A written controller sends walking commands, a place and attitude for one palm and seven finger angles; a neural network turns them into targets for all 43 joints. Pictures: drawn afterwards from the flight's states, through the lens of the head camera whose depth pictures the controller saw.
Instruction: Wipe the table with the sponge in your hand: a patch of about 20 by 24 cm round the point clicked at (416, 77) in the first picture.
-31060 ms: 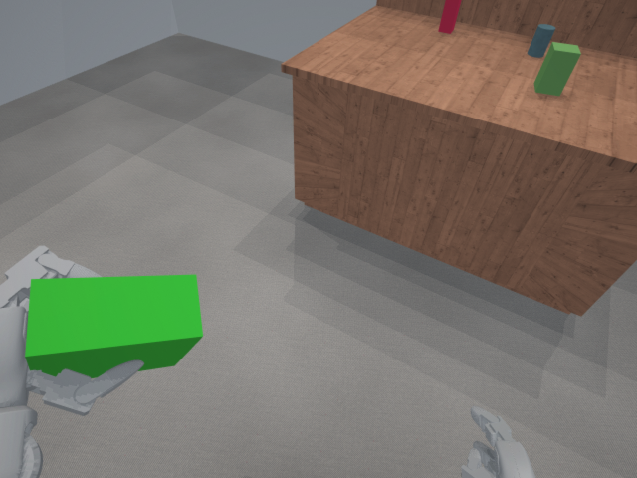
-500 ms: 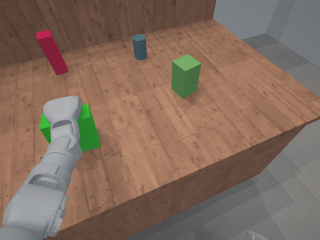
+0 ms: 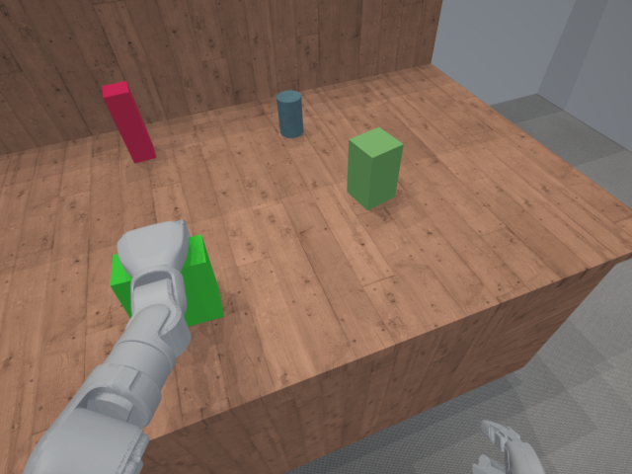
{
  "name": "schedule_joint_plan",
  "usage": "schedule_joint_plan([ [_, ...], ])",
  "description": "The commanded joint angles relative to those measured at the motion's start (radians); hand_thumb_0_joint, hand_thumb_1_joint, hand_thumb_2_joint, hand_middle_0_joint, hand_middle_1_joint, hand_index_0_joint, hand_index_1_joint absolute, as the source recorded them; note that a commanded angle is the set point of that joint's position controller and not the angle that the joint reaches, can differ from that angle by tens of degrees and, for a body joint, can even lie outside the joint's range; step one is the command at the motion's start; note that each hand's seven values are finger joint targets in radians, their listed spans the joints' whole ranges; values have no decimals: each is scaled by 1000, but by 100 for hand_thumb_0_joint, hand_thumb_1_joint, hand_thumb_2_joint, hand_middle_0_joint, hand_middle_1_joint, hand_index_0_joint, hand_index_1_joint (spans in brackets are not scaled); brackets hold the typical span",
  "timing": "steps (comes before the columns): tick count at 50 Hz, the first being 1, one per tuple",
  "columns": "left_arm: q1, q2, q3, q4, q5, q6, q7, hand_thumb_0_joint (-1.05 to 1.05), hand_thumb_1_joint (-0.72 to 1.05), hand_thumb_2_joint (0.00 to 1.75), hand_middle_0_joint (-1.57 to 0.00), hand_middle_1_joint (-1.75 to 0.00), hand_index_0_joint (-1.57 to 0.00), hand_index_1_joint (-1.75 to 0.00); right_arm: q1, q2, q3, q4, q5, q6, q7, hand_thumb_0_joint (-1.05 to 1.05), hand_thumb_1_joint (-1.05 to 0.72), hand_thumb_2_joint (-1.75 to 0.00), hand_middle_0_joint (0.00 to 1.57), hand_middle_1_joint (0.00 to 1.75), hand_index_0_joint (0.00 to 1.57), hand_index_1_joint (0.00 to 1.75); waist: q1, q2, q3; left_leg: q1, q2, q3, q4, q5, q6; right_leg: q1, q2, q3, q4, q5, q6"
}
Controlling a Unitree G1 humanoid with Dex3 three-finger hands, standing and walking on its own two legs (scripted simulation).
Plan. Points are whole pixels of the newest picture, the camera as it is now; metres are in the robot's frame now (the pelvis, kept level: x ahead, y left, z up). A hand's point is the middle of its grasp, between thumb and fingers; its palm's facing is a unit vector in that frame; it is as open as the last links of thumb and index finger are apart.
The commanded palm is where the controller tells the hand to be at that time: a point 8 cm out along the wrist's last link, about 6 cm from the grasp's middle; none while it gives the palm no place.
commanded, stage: wipe back along the middle lane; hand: left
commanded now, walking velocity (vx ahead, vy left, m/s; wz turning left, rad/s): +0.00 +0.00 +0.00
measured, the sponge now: (176, 296) +0.37 +0.25 -0.01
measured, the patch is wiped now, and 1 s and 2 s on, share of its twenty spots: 0.60 0.65 0.75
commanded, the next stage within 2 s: slide across to the third lane in 1.06 s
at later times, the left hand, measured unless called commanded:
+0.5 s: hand (169, 298) +0.33 +0.23 +0.04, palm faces +0.01 -0.03 -1.00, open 10.2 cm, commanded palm +0.28 +0.21 +0.07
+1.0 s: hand (171, 331) +0.28 +0.21 +0.04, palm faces +0.03 -0.06 -1.00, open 10.2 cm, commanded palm +0.23 +0.19 +0.07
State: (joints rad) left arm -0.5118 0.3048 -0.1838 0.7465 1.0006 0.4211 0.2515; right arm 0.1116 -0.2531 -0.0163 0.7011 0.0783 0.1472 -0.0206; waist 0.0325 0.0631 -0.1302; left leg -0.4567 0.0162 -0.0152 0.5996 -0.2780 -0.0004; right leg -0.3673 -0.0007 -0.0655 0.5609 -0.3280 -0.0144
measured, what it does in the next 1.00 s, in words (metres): stands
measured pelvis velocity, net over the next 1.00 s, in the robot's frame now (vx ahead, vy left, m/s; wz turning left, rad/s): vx -0.01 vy -0.01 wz -0.01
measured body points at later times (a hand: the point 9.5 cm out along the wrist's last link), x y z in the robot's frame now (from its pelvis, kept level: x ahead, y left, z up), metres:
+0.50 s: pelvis +0.00 +0.00 +0.00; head -0.01 -0.03 +0.45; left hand +0.32 +0.23 +0.09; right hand +0.20 -0.23 -0.10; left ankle +0.01 +0.12 -0.73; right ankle -0.03 -0.11 -0.73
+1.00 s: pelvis -0.01 -0.01 +0.00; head -0.03 -0.04 +0.45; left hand +0.27 +0.21 +0.09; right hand +0.23 -0.22 -0.08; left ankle +0.01 +0.12 -0.73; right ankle -0.03 -0.11 -0.73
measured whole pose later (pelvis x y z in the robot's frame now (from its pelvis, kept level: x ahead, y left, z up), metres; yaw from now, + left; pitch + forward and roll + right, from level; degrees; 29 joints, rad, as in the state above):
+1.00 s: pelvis -0.01 -0.01 +0.00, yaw -1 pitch +2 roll +0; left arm -0.09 0.27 -0.29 0.22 1.01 0.53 0.21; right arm 0.03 -0.25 0.01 0.64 0.09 0.14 0.01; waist 0.08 0.08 -0.12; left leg -0.35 0.02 0.00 0.60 -0.29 -0.01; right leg -0.28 0.00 -0.05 0.59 -0.35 -0.02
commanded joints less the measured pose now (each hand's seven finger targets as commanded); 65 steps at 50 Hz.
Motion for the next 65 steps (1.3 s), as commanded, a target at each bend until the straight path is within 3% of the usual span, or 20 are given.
schedule_joint_plan([
  [1, -137, 73, -7, -112, 15, 1, -21, 0, 10, 130, -120, -160, -120, -160, -95, -130, -35, -133, 2, -36, 1, 0, -90, -90, 20, 30, 20, 30, -8, -112, -212, 188, -30, 8, -31, 286, 40, 55, 21, 5, -63, 397, -35],
  [3, -129, 46, -27, -165, -2, 7, -22, 0, 10, 130, -120, -160, -120, -160, -111, -126, -34, -146, 5, -38, 4, 0, -90, -90, 20, 30, 20, 30, -5, -80, -213, 203, -29, 9, -35, 292, 40, 60, 23, 3, -62, 392, -36],
  [5, -101, 83, 3, -157, 2, 22, -21, 0, 10, 130, -120, -160, -120, -160, -117, -129, -31, -141, 4, -36, 2, 0, -90, -90, 20, 30, 20, 30, -1, -104, -189, 192, -30, 6, -40, 273, 38, 60, 22, 4, -66, 376, -36],
  [12, -39, 82, 5, -234, -11, 53, -38, 0, 10, 130, -120, -160, -120, -160, -144, -129, -27, -155, 11, -42, 1, 0, -90, -90, 20, 30, 20, 30, 17, -102, -181, 202, -32, 2, -54, 264, 37, 78, 26, 6, -70, 355, -39],
  [20, 118, 0, -61, -352, -20, 71, -46, 0, 10, 130, -120, -160, -120, -160, -187, -116, -22, -189, 13, -51, 19, 0, -90, -90, 20, 30, 20, 30, 31, -101, -152, 211, -28, -3, -53, 279, 34, 72, 30, 0, -61, 352, -40],
  [27, 146, 1, -62, -432, -28, 101, -46, 0, 10, 130, -120, -160, -120, -160, -223, -115, -19, -196, 17, -54, 22, 0, -90, -90, 20, 30, 20, 30, 37, -111, -139, 219, -27, -11, -56, 262, 31, 71, 32, 5, -58, 333, -43],
  [30, 158, -41, -106, -446, -24, 108, -50, 0, 10, 130, -120, -160, -120, -160, -232, -106, -16, -200, 17, -55, 26, 0, -90, -90, 20, 30, 20, 30, 36, -112, -138, 227, -28, -9, -51, 260, 33, 63, 33, -2, -51, 323, -44],
  [32, 181, 14, -57, -457, -20, 108, -50, 0, 10, 130, -120, -160, -120, -160, -240, -114, -18, -200, 16, -52, 27, 0, -90, -90, 20, 30, 20, 30, 43, -120, -143, 220, -29, -10, -49, 254, 29, 76, 33, 12, -50, 330, -46],
  [33, 198, -42, -108, -481, -27, 110, -54, 0, 10, 130, -120, -160, -120, -160, -247, -104, -14, -214, 16, -53, 28, 0, -90, -90, 20, 30, 20, 30, 43, -111, -151, 224, -35, -1, -46, 259, 34, 86, 31, 7, -47, 344, -42],
  [37, 258, 21, -42, -516, -37, 112, -56, 0, 10, 130, -120, -160, -120, -160, -261, -108, -11, -214, 16, -51, 28, 0, -90, -90, 20, 30, 20, 30, 53, -134, -124, 208, -35, -3, -50, 247, 30, 98, 29, 20, -55, 354, -41],
  [39, 236, -16, -86, -533, -36, 116, -59, 0, 10, 130, -120, -160, -120, -160, -272, -99, -5, -221, 19, -51, 27, 0, -90, -90, 20, 30, 20, 30, 45, -127, -106, 213, -37, 1, -52, 231, 32, 81, 29, 19, -61, 327, -38],
  [42, 281, 35, -38, -557, -29, 118, -59, 0, 10, 130, -120, -160, -120, -160, -276, -106, -8, -220, 16, -54, 27, 0, -90, -90, 20, 30, 20, 30, 58, -120, -114, 216, -37, -2, -51, 238, 30, 96, 31, 32, -59, 339, -42],
  [44, 304, -7, -82, -582, -28, 118, -65, 0, 10, 130, -120, -160, -120, -160, -283, -97, -4, -230, 17, -57, 30, 0, -90, -90, 20, 30, 20, 30, 54, -124, -115, 217, -40, 2, -48, 242, 32, 99, 28, 29, -58, 345, -39],
  [47, 366, 24, -53, -608, -28, 118, -68, 0, 10, 130, -120, -160, -120, -160, -289, -102, -7, -232, 16, -60, 34, 0, -90, -90, 20, 30, 20, 30, 65, -123, -110, 213, -40, -2, -49, 239, 31, 109, 30, 36, -57, 347, -41],
  [50, 389, -24, -104, -633, -32, 120, -73, 0, 10, 130, -120, -160, -120, -160, -299, -94, -4, -242, 18, -64, 38, 0, -90, -90, 20, 30, 20, 30, 60, -132, -88, 210, -39, 1, -53, 218, 34, 94, 30, 32, -62, 311, -38],
  [52, 390, 15, -72, -646, -30, 120, -70, 0, 10, 130, -120, -160, -120, -160, -306, -100, -6, -237, 17, -63, 37, 0, -90, -90, 20, 30, 20, 30, 65, -117, -75, 210, -38, -5, -58, 201, 31, 86, 32, 44, -69, 286, -42],
  [54, 366, -36, -124, -648, -29, 122, -71, 0, 10, 130, -120, -160, -120, -160, -309, -93, -4, -238, 21, -68, 39, 0, -90, -90, 20, 30, 20, 30, 55, -130, -71, 214, -36, -2, -56, 196, 33, 70, 32, 33, -64, 267, -40],
  [62, 220, -19, -114, -660, -32, 93, -54, 0, 10, 130, -120, -160, -120, -160, -310, -92, -10, -220, 18, -96, 26, 0, -90, -90, 20, 30, 20, 30, 52, -101, -110, 239, -36, -10, -62, 156, 34, 56, 34, 38, -70, 207, -42],
  [63, 207, -73, -169, -666, -37, 87, -58, 0, 10, 130, -120, -160, -120, -160, -313, -82, -8, -228, 21, -103, 27, 0, -90, -90, 20, 30, 20, 30, 44, -104, -108, 244, -38, -5, -60, 157, 39, 52, 33, 30, -70, 208, -39],
  [65, 174, -76, -178, -646, -32, 74, -58, 0, 10, 130, -120, -160, -120, -160, -312, -82, -8, -213, 20, -109, 27, 0, -90, -90, 20, 30, 20, 30, 38, -116, -98, 249, -35, -9, -61, 152, 38, 38, 33, 32, -76, 195, -40],
])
